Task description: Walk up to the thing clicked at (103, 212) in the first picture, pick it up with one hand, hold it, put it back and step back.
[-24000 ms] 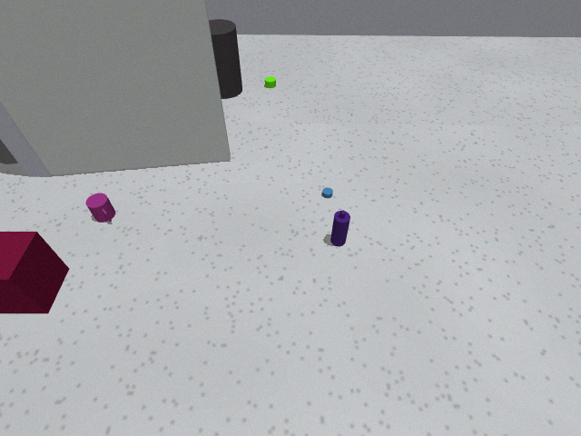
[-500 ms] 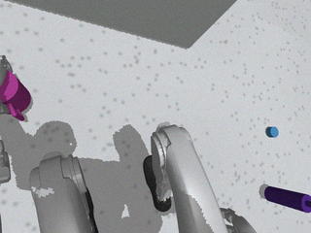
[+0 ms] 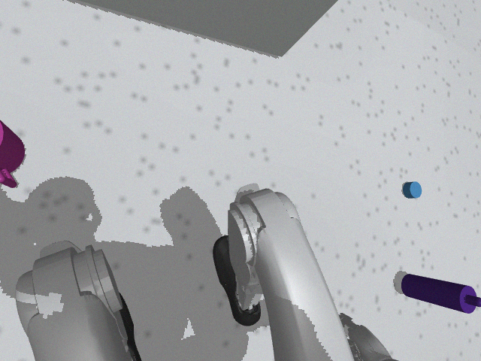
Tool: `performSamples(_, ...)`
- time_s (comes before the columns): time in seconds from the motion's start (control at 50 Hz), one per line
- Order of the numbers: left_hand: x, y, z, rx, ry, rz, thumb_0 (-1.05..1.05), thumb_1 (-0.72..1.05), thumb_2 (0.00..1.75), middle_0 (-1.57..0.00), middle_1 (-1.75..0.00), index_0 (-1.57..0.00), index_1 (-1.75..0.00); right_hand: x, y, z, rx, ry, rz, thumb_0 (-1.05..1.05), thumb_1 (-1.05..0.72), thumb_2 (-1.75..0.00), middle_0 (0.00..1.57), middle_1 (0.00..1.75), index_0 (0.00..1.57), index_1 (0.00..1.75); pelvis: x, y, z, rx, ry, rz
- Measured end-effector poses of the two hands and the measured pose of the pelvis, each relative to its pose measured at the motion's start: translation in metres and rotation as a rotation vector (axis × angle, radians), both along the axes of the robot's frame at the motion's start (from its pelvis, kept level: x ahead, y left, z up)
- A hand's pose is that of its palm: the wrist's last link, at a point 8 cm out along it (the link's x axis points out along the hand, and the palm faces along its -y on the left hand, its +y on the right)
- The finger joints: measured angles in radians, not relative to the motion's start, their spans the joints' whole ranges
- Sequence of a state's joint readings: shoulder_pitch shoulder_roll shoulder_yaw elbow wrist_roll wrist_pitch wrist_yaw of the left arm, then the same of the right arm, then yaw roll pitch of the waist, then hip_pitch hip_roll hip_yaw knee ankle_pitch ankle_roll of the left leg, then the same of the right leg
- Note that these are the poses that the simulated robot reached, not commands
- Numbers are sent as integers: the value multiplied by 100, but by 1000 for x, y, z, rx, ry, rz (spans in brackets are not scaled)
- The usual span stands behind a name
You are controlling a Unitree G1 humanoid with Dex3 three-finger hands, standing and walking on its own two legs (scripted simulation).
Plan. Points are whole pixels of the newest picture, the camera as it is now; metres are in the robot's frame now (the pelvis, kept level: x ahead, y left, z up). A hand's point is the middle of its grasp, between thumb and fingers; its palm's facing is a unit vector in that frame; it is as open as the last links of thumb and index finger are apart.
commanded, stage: rest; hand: left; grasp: from above
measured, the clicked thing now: out of the picture +0.47 +0.28 -0.26
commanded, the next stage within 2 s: open in 0.36 s
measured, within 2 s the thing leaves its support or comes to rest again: rests again in 0.06 s
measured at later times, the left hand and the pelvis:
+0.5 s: hand out of the picture +0.48 +0.29 -0.22, palm faces -0.47 -0.11 -0.88, open 11.5 cm; pelvis -0.01 +0.00 -0.01, yaw -2 degrees
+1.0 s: hand out of the picture +0.49 +0.29 -0.23, palm faces -0.46 -0.10 -0.88, open 13.3 cm; pelvis -0.01 +0.01 -0.01, yaw -3 degrees
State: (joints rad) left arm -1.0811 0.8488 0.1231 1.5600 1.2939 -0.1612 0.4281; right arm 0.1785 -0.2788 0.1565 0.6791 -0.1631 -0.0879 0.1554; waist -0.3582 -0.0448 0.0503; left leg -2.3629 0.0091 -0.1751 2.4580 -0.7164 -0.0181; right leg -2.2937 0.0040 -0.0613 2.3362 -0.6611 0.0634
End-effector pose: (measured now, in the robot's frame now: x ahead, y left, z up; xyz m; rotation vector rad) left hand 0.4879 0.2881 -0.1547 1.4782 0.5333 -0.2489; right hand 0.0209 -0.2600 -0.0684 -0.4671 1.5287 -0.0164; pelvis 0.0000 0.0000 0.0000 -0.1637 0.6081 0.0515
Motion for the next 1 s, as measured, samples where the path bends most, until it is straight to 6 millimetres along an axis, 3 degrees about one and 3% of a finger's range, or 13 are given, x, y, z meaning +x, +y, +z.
performSamples(0.14, 3, 0, -10, -12, 1, 3, -1, -22, 71, -57, -81, -50, -80, 1, 1, 1, -1, 0, 24, 0, -90, -89, 20, 30, 20, 30, 0, 1, -4, -12, -14, -6)
performSamples(0.56, 2, 2, -10, -16, -7, -2, 0, -22, 72, -57, -83, -49, -80, -13, 5, 10, -7, -9, 70, 0, -90, -89, 20, 30, 20, 30, -6, 4, -8, -34, -62, -19)
performSamples(0.7, 0, 1, -13, -11, -7, -9, 0, -25, 82, -47, -92, -41, -89, -19, 8, 12, -2, -4, 67, 0, -90, -89, 20, 30, 20, 30, -8, 4, -9, -37, -66, -22)
performSamples(1.0, 6, 3, -17, -2, -19, 8, 0, -48, 104, -15, -112, -15, -111, -17, 11, 13, 11, 0, 73, 0, -90, -89, 20, 30, 20, 30, -6, 5, -8, -45, -58, -23)
